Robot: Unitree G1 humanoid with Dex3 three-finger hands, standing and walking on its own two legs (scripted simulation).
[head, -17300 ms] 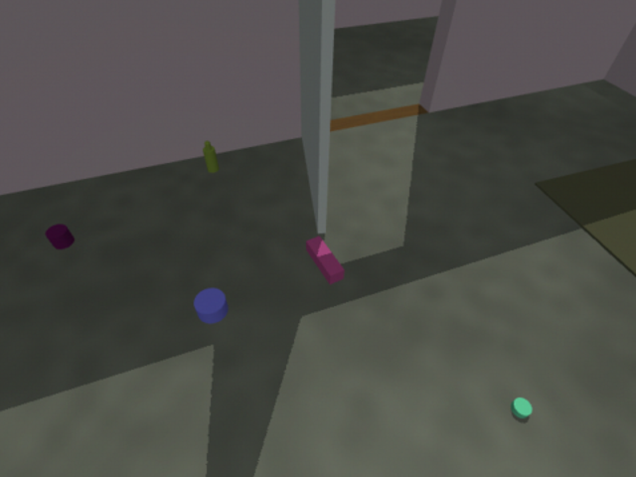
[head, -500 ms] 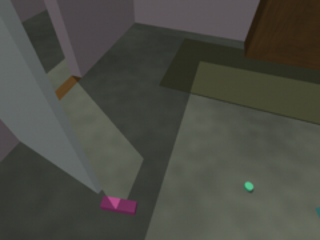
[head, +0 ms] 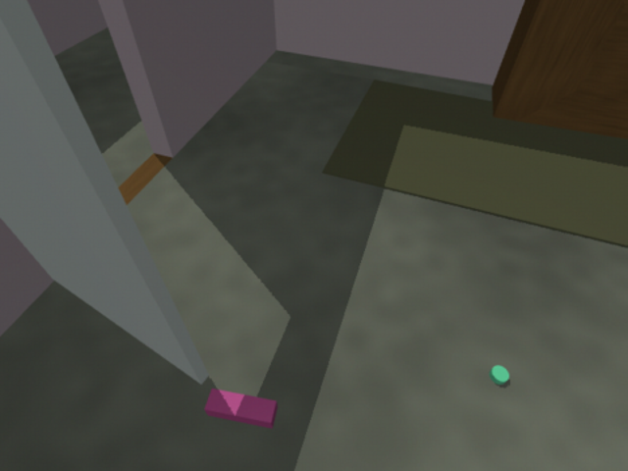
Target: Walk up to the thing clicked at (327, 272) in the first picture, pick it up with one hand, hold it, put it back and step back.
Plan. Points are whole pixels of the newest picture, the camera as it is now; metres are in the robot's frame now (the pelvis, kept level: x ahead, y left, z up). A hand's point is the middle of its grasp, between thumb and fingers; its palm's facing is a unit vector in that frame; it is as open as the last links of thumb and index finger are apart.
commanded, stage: walk up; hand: left
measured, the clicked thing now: (241, 408) +0.44 +0.24 -0.75
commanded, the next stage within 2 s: none
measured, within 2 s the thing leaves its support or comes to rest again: neither
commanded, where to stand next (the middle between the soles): +0.04 +0.00 m, yaw -1 degrees
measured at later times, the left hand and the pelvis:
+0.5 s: hand out of the picture +0.09 +0.33 -0.19, palm faces -0.01 -0.93 -0.38, open 7.3 cm; pelvis +0.03 +0.04 -0.03, yaw +1 degrees
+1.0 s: hand out of the picture +0.01 +0.27 -0.15, palm faces +0.00 -0.89 -0.45, open 7.3 cm; pelvis -0.03 -0.01 -0.03, yaw -2 degrees
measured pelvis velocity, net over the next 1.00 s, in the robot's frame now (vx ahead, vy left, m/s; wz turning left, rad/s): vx -0.03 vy -0.01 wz -0.03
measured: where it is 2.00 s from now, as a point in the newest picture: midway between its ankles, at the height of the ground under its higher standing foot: outside the picture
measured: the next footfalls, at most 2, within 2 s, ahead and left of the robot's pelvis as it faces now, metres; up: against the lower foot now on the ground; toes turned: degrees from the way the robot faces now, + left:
left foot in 0.36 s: +0.16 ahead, +0.17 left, +0.00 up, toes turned +4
right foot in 0.74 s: +0.00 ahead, -0.16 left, +0.00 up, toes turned -1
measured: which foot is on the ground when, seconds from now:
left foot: down 0.00-0.14, up 0.16-0.34, down 0.36-0.78, up 0.80-1.00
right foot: down 0.00-0.36, up 0.38-0.72, down 0.74-1.00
